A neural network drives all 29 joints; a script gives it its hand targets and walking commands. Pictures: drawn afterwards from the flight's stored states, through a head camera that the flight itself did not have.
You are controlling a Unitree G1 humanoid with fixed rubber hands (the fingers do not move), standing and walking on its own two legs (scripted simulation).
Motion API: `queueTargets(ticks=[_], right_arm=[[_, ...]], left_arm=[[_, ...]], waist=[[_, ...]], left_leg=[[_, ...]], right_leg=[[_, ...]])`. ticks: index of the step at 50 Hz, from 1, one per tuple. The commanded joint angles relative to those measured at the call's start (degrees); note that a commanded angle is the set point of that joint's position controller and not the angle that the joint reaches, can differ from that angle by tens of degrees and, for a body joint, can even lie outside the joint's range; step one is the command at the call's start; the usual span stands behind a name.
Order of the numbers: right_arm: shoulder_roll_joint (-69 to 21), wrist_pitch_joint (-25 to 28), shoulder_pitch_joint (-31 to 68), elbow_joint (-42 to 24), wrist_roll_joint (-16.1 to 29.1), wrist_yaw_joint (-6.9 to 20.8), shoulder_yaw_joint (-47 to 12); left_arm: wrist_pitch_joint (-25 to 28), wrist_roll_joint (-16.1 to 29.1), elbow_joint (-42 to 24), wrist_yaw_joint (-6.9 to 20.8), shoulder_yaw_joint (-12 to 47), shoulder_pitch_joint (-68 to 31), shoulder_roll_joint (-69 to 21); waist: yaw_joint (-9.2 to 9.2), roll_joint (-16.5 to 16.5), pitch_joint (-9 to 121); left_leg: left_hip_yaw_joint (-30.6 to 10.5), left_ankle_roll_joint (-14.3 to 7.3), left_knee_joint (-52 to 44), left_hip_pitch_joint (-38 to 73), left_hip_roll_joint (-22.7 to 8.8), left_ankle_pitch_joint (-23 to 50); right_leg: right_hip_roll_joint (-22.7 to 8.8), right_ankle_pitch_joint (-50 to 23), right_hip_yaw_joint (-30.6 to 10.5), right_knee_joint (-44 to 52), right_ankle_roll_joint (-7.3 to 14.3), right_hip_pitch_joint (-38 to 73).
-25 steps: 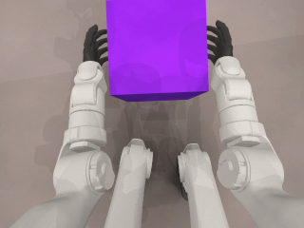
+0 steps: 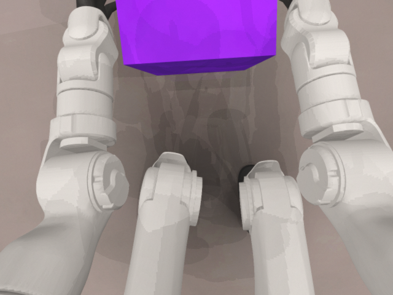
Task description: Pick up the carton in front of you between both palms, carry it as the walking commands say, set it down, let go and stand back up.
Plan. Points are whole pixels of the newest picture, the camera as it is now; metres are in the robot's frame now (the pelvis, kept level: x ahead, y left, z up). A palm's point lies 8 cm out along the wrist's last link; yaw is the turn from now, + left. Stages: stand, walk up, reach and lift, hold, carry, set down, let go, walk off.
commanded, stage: set down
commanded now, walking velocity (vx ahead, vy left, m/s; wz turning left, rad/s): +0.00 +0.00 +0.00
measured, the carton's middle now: (196, 9) +0.56 +0.08 -0.25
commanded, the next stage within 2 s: none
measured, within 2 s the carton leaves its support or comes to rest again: rests again in 0.36 s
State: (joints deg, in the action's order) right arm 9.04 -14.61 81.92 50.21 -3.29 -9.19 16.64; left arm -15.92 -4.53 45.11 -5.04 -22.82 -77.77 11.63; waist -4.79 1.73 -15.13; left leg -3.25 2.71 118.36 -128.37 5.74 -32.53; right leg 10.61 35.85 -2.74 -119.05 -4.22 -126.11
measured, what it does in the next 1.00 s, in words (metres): stands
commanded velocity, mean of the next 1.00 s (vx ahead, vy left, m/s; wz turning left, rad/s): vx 0.00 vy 0.00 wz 0.00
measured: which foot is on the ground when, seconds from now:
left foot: down 0.00-1.00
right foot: down 0.00-1.00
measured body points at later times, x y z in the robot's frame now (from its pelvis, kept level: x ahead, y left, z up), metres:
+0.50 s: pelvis +0.00 +0.00 -0.03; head +0.37 +0.03 +0.22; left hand +0.53 +0.23 -0.20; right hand +0.57 -0.08 -0.20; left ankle +0.10 +0.12 -0.37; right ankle +0.09 -0.12 -0.37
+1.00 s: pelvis -0.01 -0.01 -0.04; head +0.36 +0.02 +0.20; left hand +0.53 +0.23 -0.21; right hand +0.58 -0.08 -0.21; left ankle +0.10 +0.12 -0.37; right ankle +0.09 -0.12 -0.37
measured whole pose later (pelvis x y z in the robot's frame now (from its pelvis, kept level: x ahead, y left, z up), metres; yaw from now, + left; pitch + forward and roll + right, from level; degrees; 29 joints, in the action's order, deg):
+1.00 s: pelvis -0.01 -0.01 -0.04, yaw +1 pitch +32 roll +0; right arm 13.3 -10.5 89.2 60.5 -4.9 -1.8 18.3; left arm -12.2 -8.8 53.4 5.2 -28.9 -83.5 14.7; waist -5.1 1.8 -27.6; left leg -1.5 2.2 127.2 -124.9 2.9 -34.4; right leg 8.6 37.2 -0.6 -128.8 -1.7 -123.8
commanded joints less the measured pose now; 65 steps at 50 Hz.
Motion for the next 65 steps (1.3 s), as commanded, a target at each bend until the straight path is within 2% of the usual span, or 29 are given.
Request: queueTargets(ticks=[1, 4, 7, 13, 21, 27, 38, 46, 52, 55, 57, 59, 60, 62, 65], right_arm=[[-51.1, 2.7, 37.3, -7.0, 7.9, 13.3, -24.3], [-52.4, 3.2, 37.8, -8.4, 9.5, 12.8, -26.6], [-52.8, 3.5, 36.0, -7.0, 9.6, 13.0, -26.6], [-51.6, 4.0, 33.1, -2.6, 8.1, 13.6, -23.1], [-47.6, 4.9, 36.4, -1.0, 8.7, 13.8, -21.6], [-44.3, 4.3, 33.7, 4.5, 6.5, 14.8, -18.1], [-38.5, 3.1, 29.2, 9.7, 2.7, 16.4, -13.1], [-33.8, 2.1, 25.9, 12.4, 0.8, 16.8, -10.6], [-28.9, 2.3, 23.3, 14.1, -0.6, 16.4, -8.9], [-23.1, 3.1, 22.1, 13.9, -0.9, 15.1, -7.9], [-12.0, 4.3, 19.2, 13.4, -1.3, 12.2, -6.2], [5.2, 6.5, 15.1, 12.0, -1.1, 7.9, -4.5], [12.8, 7.8, 15.8, 10.4, 0.6, 5.4, -4.3], [16.7, 9.6, 21.1, 8.1, 4.8, 3.0, -6.1], [18.2, 10.9, 23.6, 6.2, 10.8, 2.2, -11.4]], left_arm=[[2.3, 9.5, -6.2, 16.7, 26.9, -38.2, -49.1], [2.6, 10.8, -6.4, 16.8, 27.5, -37.6, -48.9], [2.6, 10.3, -3.8, 17.2, 26.6, -34.6, -49.3], [2.9, 8.2, -0.7, 18.4, 24.0, -33.2, -48.9], [4.0, 7.8, 0.0, 18.0, 22.4, -37.2, -44.7], [3.7, 5.7, 3.5, 18.4, 19.7, -36.0, -42.1], [2.5, 1.1, 9.6, 19.6, 13.3, -30.8, -37.4], [1.6, -1.7, 12.4, 19.9, 9.6, -26.9, -32.8], [1.9, -3.3, 14.6, 19.5, 7.1, -23.8, -28.4], [3.0, -3.5, 15.5, 18.1, 5.3, -21.4, -23.1], [4.8, -3.4, 15.6, 15.1, 2.5, -18.2, -12.1], [7.9, -2.5, 15.1, 9.9, -0.5, -14.6, 5.4], [9.9, -0.7, 14.1, 7.0, -0.7, -14.8, 13.4], [12.6, 3.9, 12.7, 3.5, 1.0, -20.4, 17.7], [14.7, 9.4, 12.9, 1.7, 5.0, -23.3, 20.5]], waist=[[-3.7, 3.3, 77.7], [-4.53, 4.7, 79.5], [-4.82, 4.7, 75.6], [-4.11, 4.0, 65.7], [-4.17, 3.3, 58.8], [-3.44, 2.5, 49.5], [-2.38, 2.4, 36.2], [-2.12, 2.7, 29.8], [-2.12, 2.9, 26.9], [-2.29, 3.1, 27.2], [-2.43, 3.1, 29.0], [-2.36, 2.6, 32.1], [-2.58, 1.9, 35.8], [-3.23, 1.2, 45.8], [-3.82, 1.0, 55.4]], left_leg=[[7.4, 0.1, -5.9, 40.0, 0.6, 29.6], [7.1, -0.4, -4.4, 42.0, 0.7, 33.3], [6.8, -0.9, -3.3, 41.2, 0.8, 33.6], [6.9, -1.2, -2.3, 33.7, 0.5, 28.2], [6.3, -1.9, -1.5, 30.9, 0.0, 23.2], [5.6, -2.3, -1.6, 29.0, -0.2, 17.9], [4.3, -3.2, -1.4, 24.0, -0.5, 10.6], [4.2, -3.6, -0.9, 21.0, -0.7, 7.1], [4.5, -3.2, -0.1, 20.9, -1.1, 7.0], [4.8, -2.5, 0.5, 22.7, -1.9, 8.2], [5.3, -1.6, 0.8, 25.5, -2.5, 9.8], [5.4, -0.9, 1.0, 28.5, -3.0, 13.0], [5.4, -0.6, 1.4, 29.7, -3.0, 15.8], [4.6, -1.0, 2.5, 32.8, -3.3, 24.0], [2.9, -1.7, 4.5, 38.0, -4.1, 32.9]], right_leg=[[-0.3, -25.2, 6.8, 5.1, 2.4, 35.3], [-0.1, -28.5, 6.7, 3.6, 2.3, 36.7], [0.0, -28.0, 6.5, 3.0, 2.4, 33.4], [-0.2, -24.9, 5.7, 2.8, 2.9, 29.5], [-0.4, -20.1, 5.3, 1.8, 3.5, 26.8], [-0.7, -14.2, 5.5, 1.8, 4.0, 21.9], [-1.2, -8.5, 4.7, 2.1, 4.9, 17.5], [-1.5, -6.1, 3.9, 2.3, 5.2, 17.3], [-2.0, -6.7, 3.4, 1.5, 4.6, 18.8], [-2.6, -7.9, 3.4, 0.9, 3.7, 21.0], [-3.3, -9.3, 3.7, 0.5, 2.8, 23.5], [-4.1, -12.1, 3.7, 0.0, 2.0, 25.6], [-4.4, -14.4, 3.7, -0.4, 1.7, 26.1], [-5.1, -20.9, 3.4, -1.8, 1.4, 26.4], [-6.1, -26.0, 2.7, -3.6, 1.6, 26.5]])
